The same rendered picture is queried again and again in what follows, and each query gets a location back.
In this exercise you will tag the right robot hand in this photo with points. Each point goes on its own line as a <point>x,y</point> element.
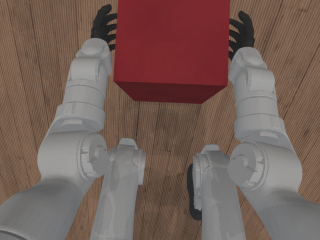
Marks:
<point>245,37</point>

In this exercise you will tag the robot right thigh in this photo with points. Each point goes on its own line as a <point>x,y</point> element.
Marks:
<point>221,212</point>

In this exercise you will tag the robot left upper arm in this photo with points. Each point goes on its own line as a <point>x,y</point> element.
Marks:
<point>69,162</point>

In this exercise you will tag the robot right upper arm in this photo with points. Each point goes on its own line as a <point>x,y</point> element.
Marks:
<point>269,177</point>

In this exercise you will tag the robot right foot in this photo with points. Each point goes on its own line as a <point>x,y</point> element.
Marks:
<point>195,213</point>

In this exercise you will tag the carton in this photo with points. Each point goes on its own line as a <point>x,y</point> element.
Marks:
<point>172,51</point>

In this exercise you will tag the left robot hand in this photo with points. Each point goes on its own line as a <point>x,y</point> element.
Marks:
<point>101,29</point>

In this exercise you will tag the right robot forearm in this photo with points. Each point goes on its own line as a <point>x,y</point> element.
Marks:
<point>257,116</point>

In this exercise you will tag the left robot forearm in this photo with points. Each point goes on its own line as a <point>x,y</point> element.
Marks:
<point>85,90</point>

